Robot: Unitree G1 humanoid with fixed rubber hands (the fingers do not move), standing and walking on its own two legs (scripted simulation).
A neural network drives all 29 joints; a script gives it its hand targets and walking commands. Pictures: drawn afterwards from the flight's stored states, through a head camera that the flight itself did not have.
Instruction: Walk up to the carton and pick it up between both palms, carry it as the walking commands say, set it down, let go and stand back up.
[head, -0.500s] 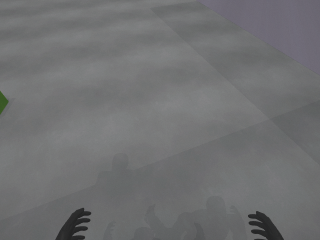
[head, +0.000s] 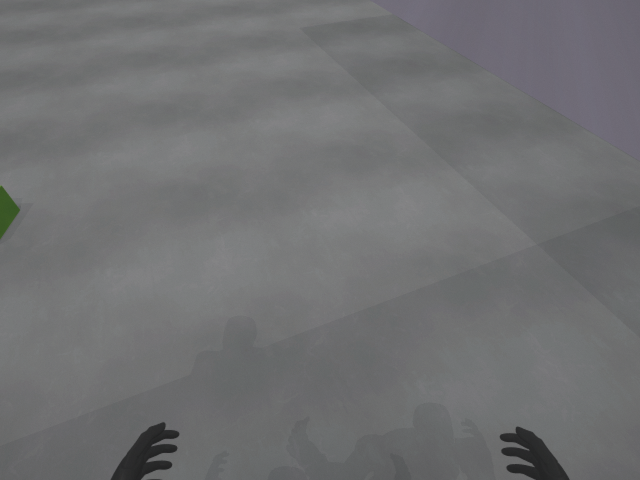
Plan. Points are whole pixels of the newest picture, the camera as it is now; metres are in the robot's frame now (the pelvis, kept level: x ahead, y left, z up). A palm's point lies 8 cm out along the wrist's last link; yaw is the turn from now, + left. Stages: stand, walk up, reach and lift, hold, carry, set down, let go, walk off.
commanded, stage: stand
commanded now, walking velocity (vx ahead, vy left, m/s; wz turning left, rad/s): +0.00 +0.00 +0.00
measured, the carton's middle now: out of the picture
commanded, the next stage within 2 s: walk up in 1.46 s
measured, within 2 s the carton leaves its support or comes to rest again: neither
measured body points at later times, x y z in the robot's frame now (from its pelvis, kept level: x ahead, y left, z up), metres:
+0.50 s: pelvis -0.01 +0.01 +0.00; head -0.02 +0.01 +0.45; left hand +0.13 +0.27 -0.10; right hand +0.14 -0.27 -0.08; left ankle +0.01 +0.12 -0.72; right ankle +0.01 -0.12 -0.72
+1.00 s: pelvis -0.01 +0.02 +0.01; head -0.02 +0.03 +0.46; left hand +0.12 +0.28 -0.10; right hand +0.13 -0.26 -0.08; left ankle +0.01 +0.12 -0.72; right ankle +0.01 -0.12 -0.72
